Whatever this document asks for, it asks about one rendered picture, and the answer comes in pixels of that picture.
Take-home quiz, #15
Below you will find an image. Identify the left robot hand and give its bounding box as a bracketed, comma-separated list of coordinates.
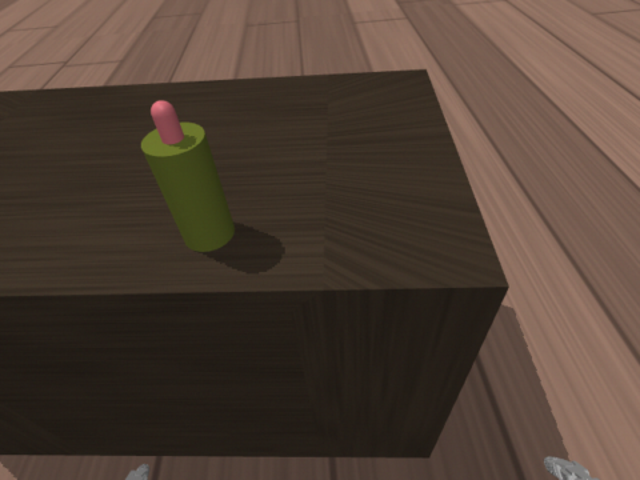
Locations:
[125, 464, 149, 480]

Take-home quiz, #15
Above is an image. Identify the right robot hand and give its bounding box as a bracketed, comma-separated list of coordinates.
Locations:
[544, 457, 600, 480]

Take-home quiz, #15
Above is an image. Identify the bottle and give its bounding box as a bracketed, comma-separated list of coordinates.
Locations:
[141, 100, 235, 252]

